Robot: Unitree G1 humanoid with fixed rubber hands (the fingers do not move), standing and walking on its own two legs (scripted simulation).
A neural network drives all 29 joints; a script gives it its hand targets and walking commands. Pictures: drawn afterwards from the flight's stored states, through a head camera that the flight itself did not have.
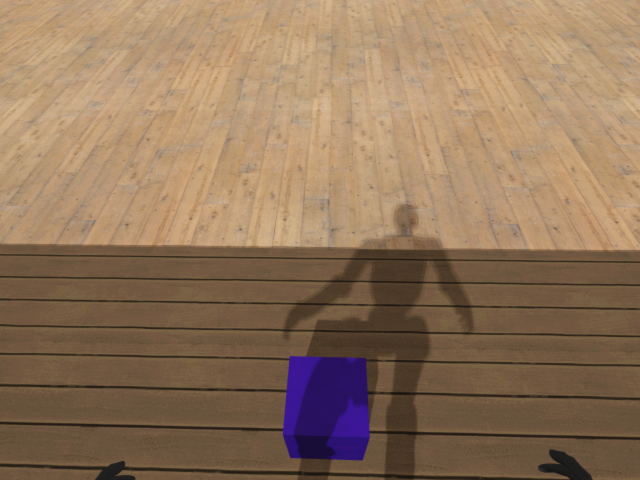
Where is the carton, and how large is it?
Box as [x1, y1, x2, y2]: [283, 356, 369, 459]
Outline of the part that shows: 290,356 283,426 283,436 290,457 362,459 369,437 365,358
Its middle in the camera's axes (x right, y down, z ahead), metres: +0.02 +0.47 +1.08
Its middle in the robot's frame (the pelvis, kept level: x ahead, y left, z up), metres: +0.40 +0.01 -0.66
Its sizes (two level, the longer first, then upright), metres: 0.210 0.200 0.250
